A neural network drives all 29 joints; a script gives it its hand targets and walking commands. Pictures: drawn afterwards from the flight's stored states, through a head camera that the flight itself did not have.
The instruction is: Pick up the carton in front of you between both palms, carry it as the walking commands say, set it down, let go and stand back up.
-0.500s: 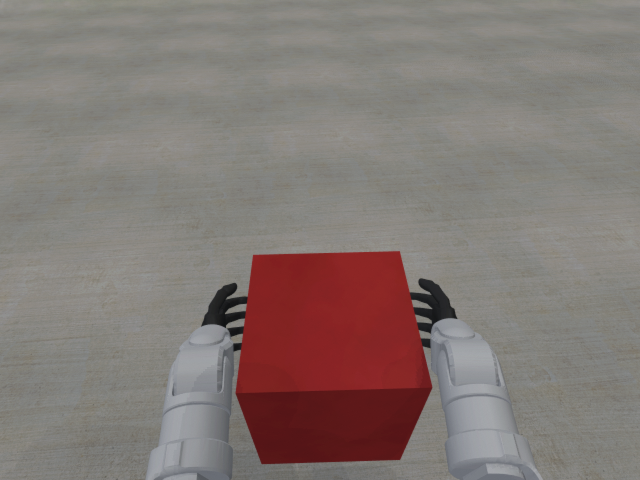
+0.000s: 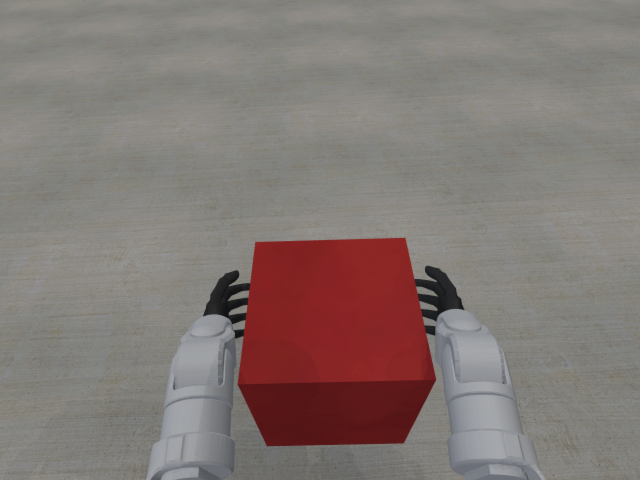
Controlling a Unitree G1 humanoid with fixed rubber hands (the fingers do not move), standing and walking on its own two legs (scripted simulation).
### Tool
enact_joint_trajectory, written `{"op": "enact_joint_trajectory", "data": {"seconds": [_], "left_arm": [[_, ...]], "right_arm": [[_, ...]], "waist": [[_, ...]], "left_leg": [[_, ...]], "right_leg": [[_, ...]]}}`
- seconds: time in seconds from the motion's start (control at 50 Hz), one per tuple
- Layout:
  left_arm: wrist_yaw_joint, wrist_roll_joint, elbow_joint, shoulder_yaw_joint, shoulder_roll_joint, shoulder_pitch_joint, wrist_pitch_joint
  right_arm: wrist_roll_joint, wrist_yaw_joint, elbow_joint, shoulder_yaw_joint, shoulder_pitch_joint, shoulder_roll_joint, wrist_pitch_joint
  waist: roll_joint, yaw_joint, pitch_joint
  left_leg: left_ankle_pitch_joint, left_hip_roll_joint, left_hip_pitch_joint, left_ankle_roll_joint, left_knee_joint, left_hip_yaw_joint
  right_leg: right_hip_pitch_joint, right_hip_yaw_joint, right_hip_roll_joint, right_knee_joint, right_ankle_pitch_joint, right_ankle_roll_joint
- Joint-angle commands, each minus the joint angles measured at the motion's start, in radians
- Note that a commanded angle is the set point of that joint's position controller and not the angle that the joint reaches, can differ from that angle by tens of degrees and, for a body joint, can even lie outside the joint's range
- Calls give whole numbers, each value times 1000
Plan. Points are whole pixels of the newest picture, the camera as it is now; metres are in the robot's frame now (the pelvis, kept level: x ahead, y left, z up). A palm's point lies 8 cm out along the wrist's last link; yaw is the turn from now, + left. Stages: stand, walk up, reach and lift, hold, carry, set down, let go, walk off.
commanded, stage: hold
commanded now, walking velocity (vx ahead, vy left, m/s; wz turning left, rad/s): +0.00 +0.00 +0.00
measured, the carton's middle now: (332, 347) +0.31 -0.01 -0.04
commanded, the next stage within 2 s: set down in 0.46 s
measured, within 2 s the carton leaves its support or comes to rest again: neither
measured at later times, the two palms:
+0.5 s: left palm (220, 321) +0.30 +0.14 +0.05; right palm (446, 302) +0.32 -0.16 +0.05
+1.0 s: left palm (243, 342) +0.35 +0.14 -0.09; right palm (423, 332) +0.36 -0.16 -0.09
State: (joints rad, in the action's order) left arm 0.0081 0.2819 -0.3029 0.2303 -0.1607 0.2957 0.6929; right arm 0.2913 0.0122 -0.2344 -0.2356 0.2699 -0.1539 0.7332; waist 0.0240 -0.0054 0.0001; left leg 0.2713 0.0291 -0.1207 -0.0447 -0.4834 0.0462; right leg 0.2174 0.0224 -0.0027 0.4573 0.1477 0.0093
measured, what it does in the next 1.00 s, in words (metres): stands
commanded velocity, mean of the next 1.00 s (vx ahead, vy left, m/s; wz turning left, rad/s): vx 0.00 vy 0.00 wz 0.00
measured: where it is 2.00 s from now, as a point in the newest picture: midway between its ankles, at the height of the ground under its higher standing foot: outside the picture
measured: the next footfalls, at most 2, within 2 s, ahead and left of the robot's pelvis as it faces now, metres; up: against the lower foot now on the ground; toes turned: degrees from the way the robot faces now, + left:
none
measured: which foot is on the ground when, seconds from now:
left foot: down 0.00-1.00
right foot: down 0.00-1.00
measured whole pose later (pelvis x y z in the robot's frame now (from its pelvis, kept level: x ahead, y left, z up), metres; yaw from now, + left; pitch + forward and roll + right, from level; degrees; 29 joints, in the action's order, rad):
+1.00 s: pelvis -0.02 -0.02 -0.03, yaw +3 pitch +13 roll +0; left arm 0.01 0.40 -0.59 0.52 -0.19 0.63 0.24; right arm 0.39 -0.03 -0.56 -0.50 0.62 -0.15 0.26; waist 0.03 -0.02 -0.15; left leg 0.33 0.06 -0.68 -0.02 -0.78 -0.04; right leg 0.75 -0.03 0.04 0.74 0.21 0.02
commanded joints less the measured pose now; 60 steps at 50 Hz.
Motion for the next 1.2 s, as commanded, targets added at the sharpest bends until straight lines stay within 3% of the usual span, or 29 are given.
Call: {"op": "enact_joint_trajectory", "data": {"seconds": [0.0,0.12,0.36,0.5,0.58,0.68,0.76,0.82,0.9,1.02,1.1,1.18], "left_arm": [[224,-243,26,-492,-946,465,-43],[236,-252,11,-489,-935,501,-37],[222,-229,9,-457,-924,473,-32],[223,-219,1,-441,-913,500,-39],[234,-173,-99,-362,-900,618,-72],[221,-43,-280,-162,-844,777,-153],[181,63,-356,-5,-730,781,-232],[160,102,-376,49,-659,723,-304],[155,68,-364,-13,-673,715,-439],[138,-76,-303,-283,-794,860,-597],[114,-162,-212,-436,-828,910,-600],[117,-171,-228,-445,-853,916,-550]], "right_arm": [[-274,-262,42,565,513,-955,-46],[-242,-244,-8,513,480,-945,-44],[-253,-238,-18,513,495,-936,-48],[-252,-235,-20,510,529,-935,-54],[-208,-234,-126,417,627,-931,-81],[-80,-216,-313,189,777,-864,-147],[24,-190,-385,31,777,-729,-226],[57,-180,-408,-11,729,-649,-309],[33,-178,-395,60,735,-661,-453],[-68,-181,-341,292,865,-766,-614],[-128,-183,-259,410,910,-784,-618],[-142,-206,-291,415,903,-805,-568]], "waist": [[-18,18,222],[-29,-13,182],[-19,10,208],[-32,12,208],[-30,2,153],[-23,-15,78],[-21,-14,88],[-18,-8,143],[-16,-6,291],[-18,-25,722],[-23,-50,1054],[-7,-55,1043]], "left_leg": [[-93,-11,-103,-2,160,-192],[-65,-1,-126,2,161,-184],[-137,24,-109,8,153,-175],[-113,31,-113,3,149,-170],[0,32,-171,-7,123,-163],[98,35,-290,-16,49,-159],[77,48,-387,-7,-19,-149],[5,62,-455,8,-76,-136],[-89,83,-543,24,-156,-127],[-224,112,-676,60,-359,-125],[-329,119,-709,78,-480,-128],[-239,125,-800,83,-542,-129]], "right_leg": [[-278,-115,73,-24,-62,10],[-316,-123,63,-53,-52,16],[-391,-136,41,-78,-162,7],[-393,-140,34,-82,-155,1],[-335,-141,31,-70,1,7],[-234,-146,38,-20,152,16],[-140,-135,58,55,103,16],[-51,-121,72,119,-17,13],[38,-111,86,220,-163,10],[137,-105,104,449,-318,6],[210,-90,119,578,-397,-5],[415,-75,131,629,-258,-10]]}}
